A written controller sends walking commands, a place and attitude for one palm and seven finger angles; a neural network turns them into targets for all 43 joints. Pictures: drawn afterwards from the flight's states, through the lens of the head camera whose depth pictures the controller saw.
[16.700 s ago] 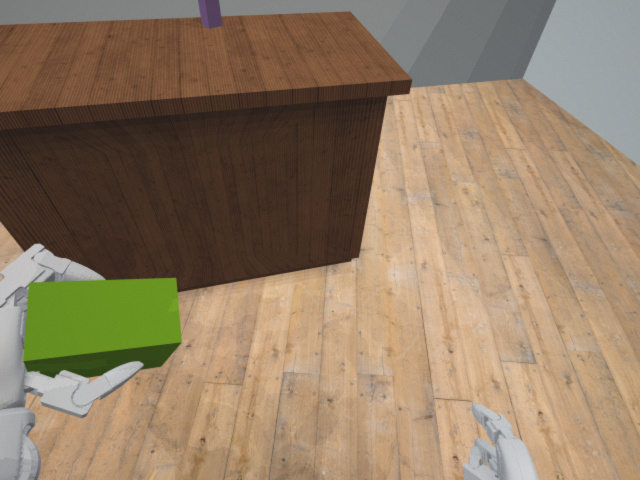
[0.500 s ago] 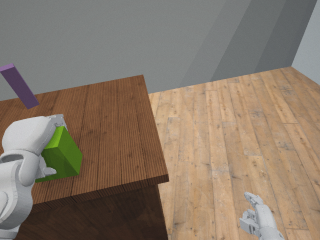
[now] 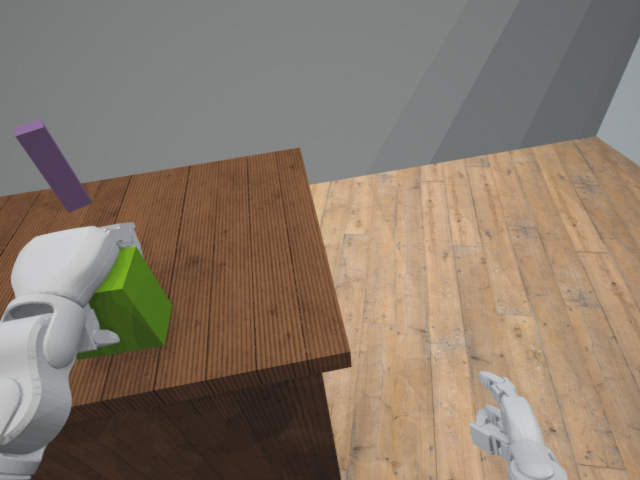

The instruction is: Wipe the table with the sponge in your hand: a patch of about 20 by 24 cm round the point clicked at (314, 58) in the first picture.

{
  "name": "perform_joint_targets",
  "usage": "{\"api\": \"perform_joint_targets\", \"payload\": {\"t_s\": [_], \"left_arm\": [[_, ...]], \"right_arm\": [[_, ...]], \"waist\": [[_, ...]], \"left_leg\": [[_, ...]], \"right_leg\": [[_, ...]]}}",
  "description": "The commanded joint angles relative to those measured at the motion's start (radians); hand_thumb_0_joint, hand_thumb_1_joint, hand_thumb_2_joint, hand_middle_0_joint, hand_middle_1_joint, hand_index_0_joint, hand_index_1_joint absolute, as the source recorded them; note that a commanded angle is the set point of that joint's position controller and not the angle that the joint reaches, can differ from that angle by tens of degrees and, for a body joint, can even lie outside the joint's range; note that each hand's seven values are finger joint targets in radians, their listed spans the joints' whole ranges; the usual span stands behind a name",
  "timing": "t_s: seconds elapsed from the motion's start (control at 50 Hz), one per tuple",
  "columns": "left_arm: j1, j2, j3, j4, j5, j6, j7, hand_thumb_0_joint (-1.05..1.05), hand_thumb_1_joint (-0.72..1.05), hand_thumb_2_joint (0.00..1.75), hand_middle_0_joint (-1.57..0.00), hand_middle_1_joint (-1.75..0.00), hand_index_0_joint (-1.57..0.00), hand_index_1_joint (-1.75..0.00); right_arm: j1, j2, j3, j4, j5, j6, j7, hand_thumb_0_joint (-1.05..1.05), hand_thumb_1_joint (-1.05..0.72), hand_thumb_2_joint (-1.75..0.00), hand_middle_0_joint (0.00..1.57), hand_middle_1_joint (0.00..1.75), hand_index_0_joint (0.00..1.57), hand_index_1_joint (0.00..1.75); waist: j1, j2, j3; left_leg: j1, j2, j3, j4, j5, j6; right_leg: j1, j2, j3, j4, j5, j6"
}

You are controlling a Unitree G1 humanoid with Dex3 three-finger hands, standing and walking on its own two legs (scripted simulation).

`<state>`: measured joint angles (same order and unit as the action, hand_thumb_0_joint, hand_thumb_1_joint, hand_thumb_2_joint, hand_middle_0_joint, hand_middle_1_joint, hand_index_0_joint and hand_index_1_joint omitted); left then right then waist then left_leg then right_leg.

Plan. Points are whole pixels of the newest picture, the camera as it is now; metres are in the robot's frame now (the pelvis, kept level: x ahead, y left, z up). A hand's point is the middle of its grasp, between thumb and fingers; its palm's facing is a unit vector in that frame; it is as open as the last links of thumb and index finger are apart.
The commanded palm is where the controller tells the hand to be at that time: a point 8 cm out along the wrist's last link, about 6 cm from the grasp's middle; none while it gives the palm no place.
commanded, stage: move the sponge above the wiping area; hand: left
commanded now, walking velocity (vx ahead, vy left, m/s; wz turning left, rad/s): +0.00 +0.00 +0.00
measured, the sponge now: (113, 313) +0.23 +0.30 +0.12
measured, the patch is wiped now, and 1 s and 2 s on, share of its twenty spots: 0.00 0.00 0.00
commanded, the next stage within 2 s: none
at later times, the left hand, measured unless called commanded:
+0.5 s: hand (91, 290) +0.22 +0.30 +0.17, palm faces +0.09 +0.00 -1.00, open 10.4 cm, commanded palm +0.19 +0.31 +0.25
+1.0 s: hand (94, 279) +0.23 +0.29 +0.18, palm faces +0.13 +0.03 -0.99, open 10.4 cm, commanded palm +0.19 +0.31 +0.26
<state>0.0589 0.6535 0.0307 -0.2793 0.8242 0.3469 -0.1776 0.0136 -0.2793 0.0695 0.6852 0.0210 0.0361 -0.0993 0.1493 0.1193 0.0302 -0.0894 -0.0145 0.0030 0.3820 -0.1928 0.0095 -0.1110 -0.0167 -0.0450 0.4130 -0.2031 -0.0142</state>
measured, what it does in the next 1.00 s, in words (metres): stands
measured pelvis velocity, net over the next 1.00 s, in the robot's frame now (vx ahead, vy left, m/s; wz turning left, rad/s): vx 0.00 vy -0.01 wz -0.01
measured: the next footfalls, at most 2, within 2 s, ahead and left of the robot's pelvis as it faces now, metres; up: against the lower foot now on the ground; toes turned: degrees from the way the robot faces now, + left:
none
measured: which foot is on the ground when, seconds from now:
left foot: down 0.00-1.00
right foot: down 0.00-1.00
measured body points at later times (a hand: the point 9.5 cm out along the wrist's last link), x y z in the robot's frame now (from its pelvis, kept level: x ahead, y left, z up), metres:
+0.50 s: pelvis +0.00 +0.00 +0.00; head -0.02 -0.05 +0.45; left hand +0.22 +0.30 +0.22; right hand +0.25 -0.20 -0.08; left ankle +0.02 +0.12 -0.74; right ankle +0.02 -0.11 -0.74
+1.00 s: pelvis +0.00 -0.01 +0.00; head -0.02 -0.06 +0.44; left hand +0.22 +0.29 +0.24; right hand +0.25 -0.20 -0.09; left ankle +0.02 +0.12 -0.74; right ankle +0.02 -0.11 -0.74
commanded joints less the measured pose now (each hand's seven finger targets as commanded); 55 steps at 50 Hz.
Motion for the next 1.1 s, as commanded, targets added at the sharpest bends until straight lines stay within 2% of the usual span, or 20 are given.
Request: {"api": "perform_joint_targets", "payload": {"t_s": [0.0,0.08,0.1,0.18,0.26,0.36,0.38,0.4,0.48,0.5,0.58,0.6,0.7,0.78,0.82,0.88,0.9,0.98,1.0,1.08], "left_arm": [[-0.307,0.299,0.234,-0.177,0.047,-0.007,0.094,0.0,0.1,1.3,-1.2,-1.6,-1.2,-1.6],[-0.29,0.317,0.255,-0.158,0.029,0.042,0.108,0.0,0.1,1.3,-1.2,-1.6,-1.2,-1.6],[-0.296,0.282,0.22,-0.144,0.029,0.051,0.107,0.0,0.1,1.3,-1.2,-1.6,-1.2,-1.6],[-0.251,0.263,0.191,-0.181,0.022,0.102,0.067,0.0,0.1,1.3,-1.2,-1.6,-1.2,-1.6],[-0.207,0.272,0.186,-0.192,0.017,0.095,0.034,0.0,0.1,1.3,-1.2,-1.6,-1.2,-1.6],[-0.281,0.315,0.218,-0.253,0.036,0.038,0.042,0.0,0.1,1.3,-1.2,-1.6,-1.2,-1.6],[-0.279,0.364,0.272,-0.268,0.039,0.031,0.052,0.0,0.1,1.3,-1.2,-1.6,-1.2,-1.6],[-0.305,0.328,0.233,-0.252,0.044,0.014,0.059,0.0,0.1,1.3,-1.2,-1.6,-1.2,-1.6],[-0.269,0.383,0.314,-0.199,0.029,0.005,0.095,0.0,0.1,1.3,-1.2,-1.6,-1.2,-1.6],[-0.284,0.316,0.251,-0.178,0.028,0.01,0.094,0.0,0.1,1.3,-1.2,-1.6,-1.2,-1.6],[-0.24,0.358,0.291,-0.126,0.007,0.055,0.087,0.0,0.1,1.3,-1.2,-1.6,-1.2,-1.6],[-0.249,0.312,0.234,-0.129,0.01,0.065,0.074,0.0,0.1,1.3,-1.2,-1.6,-1.2,-1.6],[-0.236,0.273,0.174,-0.169,0.001,0.078,0.021,0.0,0.1,1.3,-1.2,-1.6,-1.2,-1.6],[-0.279,0.35,0.237,-0.22,0.025,0.04,0.017,0.0,0.1,1.3,-1.2,-1.6,-1.2,-1.6],[-0.297,0.343,0.239,-0.203,0.027,0.001,0.037,0.0,0.1,1.3,-1.2,-1.6,-1.2,-1.6],[-0.303,0.416,0.33,-0.232,0.033,-0.028,0.078,0.0,0.1,1.3,-1.2,-1.6,-1.2,-1.6],[-0.32,0.371,0.293,-0.196,0.041,-0.032,0.087,0.0,0.1,1.3,-1.2,-1.6,-1.2,-1.6],[-0.271,0.359,0.311,-0.17,0.01,0.006,0.114,0.0,0.1,1.3,-1.2,-1.6,-1.2,-1.6],[-0.274,0.304,0.257,-0.155,0.004,0.019,0.111,0.0,0.1,1.3,-1.2,-1.6,-1.2,-1.6],[-0.187,0.299,0.246,-0.137,-0.01,0.092,0.072,0.0,0.1,1.3,-1.2,-1.6,-1.2,-1.6]], "right_arm": [[-0.209,-0.075,-0.025,-0.169,0.0,-0.053,0.002,0.0,-0.9,-0.9,0.2,0.3,0.2,0.3],[-0.234,-0.093,-0.035,-0.174,0.009,-0.031,0.015,0.0,-0.9,-0.9,0.2,0.3,0.2,0.3],[-0.224,-0.083,-0.028,-0.169,0.007,-0.035,0.018,0.0,-0.9,-0.9,0.2,0.3,0.2,0.3],[-0.255,-0.095,-0.034,-0.191,0.015,-0.025,0.019,0.0,-0.9,-0.9,0.2,0.3,0.2,0.3],[-0.234,-0.099,-0.033,-0.192,0.01,-0.027,0.01,0.0,-0.9,-0.9,0.2,0.3,0.2,0.3],[-0.228,-0.092,-0.033,-0.196,0.004,-0.042,-0.001,0.0,-0.9,-0.9,0.2,0.3,0.2,0.3],[-0.229,-0.095,-0.034,-0.199,0.005,-0.048,-0.004,0.0,-0.9,-0.9,0.2,0.3,0.2,0.3],[-0.222,-0.079,-0.022,-0.191,0.003,-0.057,-0.003,0.0,-0.9,-0.9,0.2,0.3,0.2,0.3],[-0.214,-0.095,-0.039,-0.174,0.005,-0.047,-0.001,0.0,-0.9,-0.9,0.2,0.3,0.2,0.3],[-0.212,-0.079,-0.027,-0.173,0.006,-0.049,0.003,0.0,-0.9,-0.9,0.2,0.3,0.2,0.3],[-0.224,-0.106,-0.041,-0.174,0.012,-0.035,0.005,0.0,-0.9,-0.9,0.2,0.3,0.2,0.3],[-0.226,-0.095,-0.028,-0.178,0.012,-0.037,0.009,0.0,-0.9,-0.9,0.2,0.3,0.2,0.3],[-0.23,-0.096,-0.024,-0.197,0.017,-0.047,0.001,0.0,-0.9,-0.9,0.2,0.3,0.2,0.3],[-0.231,-0.107,-0.034,-0.198,0.009,-0.057,-0.014,0.0,-0.9,-0.9,0.2,0.3,0.2,0.3],[-0.2,-0.09,-0.032,-0.18,0.005,-0.062,-0.015,0.0,-0.9,-0.9,0.2,0.3,0.2,0.3],[-0.211,-0.096,-0.039,-0.187,0.0,-0.066,-0.015,0.0,-0.9,-0.9,0.2,0.3,0.2,0.3],[-0.203,-0.081,-0.03,-0.177,0.001,-0.068,-0.01,0.0,-0.9,-0.9,0.2,0.3,0.2,0.3],[-0.222,-0.09,-0.042,-0.177,0.01,-0.049,0.005,0.0,-0.9,-0.9,0.2,0.3,0.2,0.3],[-0.216,-0.082,-0.032,-0.172,0.01,-0.052,0.013,0.0,-0.9,-0.9,0.2,0.3,0.2,0.3],[-0.235,-0.105,-0.038,-0.189,0.019,-0.033,0.016,0.0,-0.9,-0.9,0.2,0.3,0.2,0.3]], "waist": [[-0.001,-0.023,-0.197],[0.01,0.039,-0.177],[0.006,-0.001,-0.192],[0.002,0.015,-0.199],[-0.01,-0.078,-0.18],[-0.007,-0.04,-0.213],[0.002,-0.011,-0.231],[-0.005,-0.021,-0.23],[0.008,0.019,-0.189],[-0.001,-0.011,-0.179],[0.01,0.007,-0.167],[0.002,-0.008,-0.18],[-0.015,-0.045,-0.186],[-0.012,-0.031,-0.199],[-0.016,-0.035,-0.202],[0.013,0.019,-0.226],[0.004,-0.017,-0.222],[0.021,0.04,-0.182],[0.01,0.005,-0.189],[0.007,-0.015,-0.142]], "left_leg": [[-0.04,-0.031,-0.002,-0.06,0.181,0.012],[-0.055,-0.028,-0.014,-0.072,0.167,0.001],[-0.059,-0.027,-0.002,-0.073,0.179,0.004],[-0.049,-0.027,-0.008,-0.069,0.172,0.009],[-0.055,-0.026,-0.003,-0.064,0.143,0.022],[-0.03,-0.033,-0.007,-0.052,0.143,0.026],[-0.023,-0.03,-0.016,-0.045,0.147,0.023],[-0.026,-0.033,-0.002,-0.044,0.158,0.022],[-0.039,-0.033,-0.018,-0.044,0.156,0.012],[-0.047,-0.031,-0.002,-0.05,0.157,0.01],[-0.071,-0.03,-0.013,-0.051,0.142,0.006],[-0.074,-0.03,0.001,-0.054,0.148,0.007],[-0.066,-0.029,0.005,-0.048,0.12,0.019],[-0.042,-0.029,-0.01,-0.037,0.109,0.024],[-0.033,-0.031,-0.009,-0.047,0.106,0.025],[-0.03,-0.037,-0.019,-0.03,0.137,0.018],[-0.039,-0.038,-0.004,-0.03,0.157,0.014],[-0.057,-0.034,-0.018,-0.043,0.153,0.003],[-0.061,-0.029,-0.002,-0.046,0.165,0.003],[-0.084,-0.026,-0.007,-0.049,0.136,0.006]], "right_leg": [[0.101,0.039,0.05,-0.055,0.075,-0.03],[0.09,0.051,0.086,-0.064,0.064,-0.041],[0.109,0.038,0.059,-0.05,0.077,-0.034],[0.093,0.047,0.073,-0.055,0.088,-0.033],[0.084,0.037,0.048,-0.051,0.072,-0.013],[0.082,0.04,0.054,-0.052,0.053,-0.018],[0.082,0.051,0.079,-0.055,0.046,-0.028],[0.09,0.039,0.051,-0.046,0.048,-0.023],[0.076,0.052,0.1,-0.067,0.054,-0.039],[0.081,0.039,0.063,-0.058,0.051,-0.029],[0.077,0.047,0.102,-0.063,0.061,-0.034],[0.093,0.033,0.069,-0.047,0.065,-0.024],[0.075,0.031,0.051,-0.047,0.043,-0.011],[0.05,0.044,0.073,-0.061,0.023,-0.016],[0.067,0.04,0.056,-0.062,0.005,-0.015],[0.079,0.047,0.095,-0.06,0.036,-0.033],[0.089,0.038,0.069,-0.047,0.05,-0.028],[0.077,0.047,0.111,-0.06,0.059,-0.041],[0.091,0.034,0.077,-0.047,0.076,-0.031],[0.059,0.044,0.097,-0.056,0.069,-0.027]]}}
